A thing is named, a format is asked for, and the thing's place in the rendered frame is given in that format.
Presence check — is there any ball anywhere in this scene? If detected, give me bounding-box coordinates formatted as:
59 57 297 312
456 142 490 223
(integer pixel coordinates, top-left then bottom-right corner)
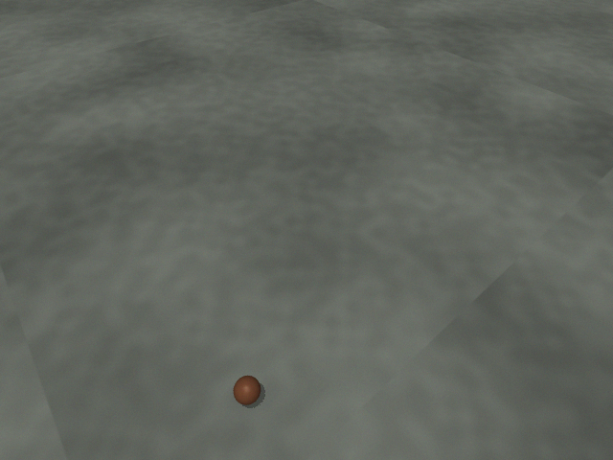
234 376 261 405

